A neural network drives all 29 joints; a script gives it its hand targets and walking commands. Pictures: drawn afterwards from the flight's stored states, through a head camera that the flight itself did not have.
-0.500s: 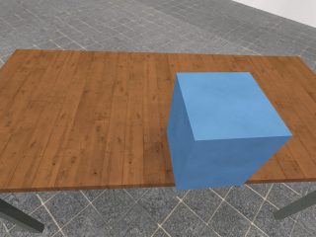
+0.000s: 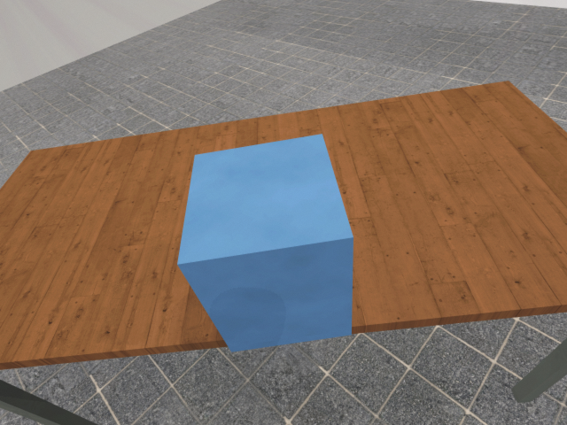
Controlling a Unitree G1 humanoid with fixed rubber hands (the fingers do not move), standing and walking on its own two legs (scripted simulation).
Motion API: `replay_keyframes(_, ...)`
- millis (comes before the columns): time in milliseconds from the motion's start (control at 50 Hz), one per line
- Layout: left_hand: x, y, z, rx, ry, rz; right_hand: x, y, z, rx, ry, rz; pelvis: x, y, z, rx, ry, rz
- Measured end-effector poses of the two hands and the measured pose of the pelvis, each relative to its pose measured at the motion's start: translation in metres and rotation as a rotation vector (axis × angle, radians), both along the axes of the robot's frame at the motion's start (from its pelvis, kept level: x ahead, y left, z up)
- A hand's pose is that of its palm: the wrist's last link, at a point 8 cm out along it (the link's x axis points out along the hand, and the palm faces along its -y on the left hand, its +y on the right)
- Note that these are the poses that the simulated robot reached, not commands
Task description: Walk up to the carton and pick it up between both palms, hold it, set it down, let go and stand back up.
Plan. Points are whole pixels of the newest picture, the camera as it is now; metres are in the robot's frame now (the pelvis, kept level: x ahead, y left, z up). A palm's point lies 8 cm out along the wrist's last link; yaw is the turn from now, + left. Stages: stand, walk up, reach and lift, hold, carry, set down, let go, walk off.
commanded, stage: walk up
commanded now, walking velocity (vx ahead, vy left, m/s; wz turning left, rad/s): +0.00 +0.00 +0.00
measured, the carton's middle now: (275, 247) +0.40 +0.04 +0.05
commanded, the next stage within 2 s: none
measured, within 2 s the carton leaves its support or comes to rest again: neither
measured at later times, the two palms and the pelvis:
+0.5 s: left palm out of the picture -0.03 +0.21 -0.15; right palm out of the picture -0.02 -0.23 -0.16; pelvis +0.00 -0.01 -0.01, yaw +2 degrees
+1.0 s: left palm out of the picture -0.03 +0.27 -0.16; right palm out of the picture +0.03 -0.15 -0.15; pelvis +0.02 +0.07 -0.01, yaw +2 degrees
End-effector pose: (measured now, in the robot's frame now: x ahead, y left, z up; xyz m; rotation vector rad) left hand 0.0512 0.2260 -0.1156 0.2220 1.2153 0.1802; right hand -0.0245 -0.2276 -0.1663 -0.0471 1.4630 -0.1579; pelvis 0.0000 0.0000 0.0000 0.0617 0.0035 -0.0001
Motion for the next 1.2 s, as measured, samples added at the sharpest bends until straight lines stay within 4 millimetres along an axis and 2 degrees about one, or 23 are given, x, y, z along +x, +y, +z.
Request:
replay_keyframes(100, -0.027, -0.022, -0.014, -0.027, 0.066, 0.02, -0.009, -0.014, -0.001, -0.014, 0.05, -0.005, 0.002, -0.015, -0.004, -0.035, -0.006, 0.003)
replay_keyframes(200, -0.053, -0.041, -0.031, -0.073, 0.142, 0.034, -0.01, -0.02, 0.001, -0.044, 0.065, 0.01, 0.003, -0.023, -0.01, -0.062, -0.009, 0.005)
replay_keyframes(280, -0.067, -0.05, -0.043, -0.117, 0.181, 0.054, -0.008, -0.017, 0.003, -0.058, 0.057, 0.029, 0.004, -0.026, -0.013, -0.078, -0.019, 0.008)
replay_keyframes(400, -0.073, -0.053, -0.044, -0.14, 0.195, 0.075, -0.005, -0.003, 0.007, -0.035, 0.044, 0.051, 0.008, -0.024, -0.01, -0.063, -0.025, 0.0)
replay_keyframes(440, -0.073, -0.045, -0.041, -0.112, 0.184, 0.088, -0.005, -0.001, 0.004, -0.025, 0.054, 0.054, 0.005, -0.02, -0.011, -0.061, -0.02, 0.011)
replay_keyframes(500, -0.08, -0.019, -0.029, -0.036, 0.167, 0.137, 0.004, -0.004, 0.002, -0.027, 0.07, 0.095, 0.0, -0.012, -0.009, -0.035, -0.011, 0.035)
replay_keyframes(600, -0.098, 0.024, -0.012, 0.055, 0.201, 0.178, 0.041, 0.0, 0.001, -0.035, -0.021, 0.128, -0.003, 0.007, -0.006, -0.015, 0.002, 0.045)
replay_keyframes(680, -0.104, 0.034, -0.022, 0.022, 0.249, 0.147, 0.068, 0.021, 0.003, -0.045, -0.114, 0.104, 0.001, 0.022, -0.01, -0.041, 0.003, 0.039)
replay_keyframes(740, -0.1, 0.037, -0.041, -0.051, 0.24, 0.137, 0.075, 0.04, 0.003, -0.075, -0.133, 0.117, 0.004, 0.037, -0.017, -0.076, -0.006, 0.04)
replay_keyframes(800, -0.093, 0.038, -0.052, -0.115, 0.223, 0.138, 0.071, 0.059, 0.013, -0.097, -0.132, 0.13, 0.008, 0.047, -0.016, -0.058, -0.017, 0.036)
replay_keyframes(880, -0.083, 0.034, -0.054, -0.166, 0.216, 0.133, 0.064, 0.07, 0.019, -0.097, -0.109, 0.127, 0.012, 0.059, -0.012, -0.055, -0.018, 0.03)
replay_keyframes(1020, -0.078, 0.045, -0.046, -0.148, 0.241, 0.113, 0.05, 0.084, 0.015, -0.065, -0.078, 0.086, 0.019, 0.071, -0.009, -0.053, -0.014, 0.026)
replay_keyframes(1200, -0.069, 0.059, -0.041, -0.101, 0.258, 0.114, 0.034, 0.095, 0.008, -0.03, -0.024, 0.063, 0.028, 0.074, -0.01, -0.053, -0.018, 0.027)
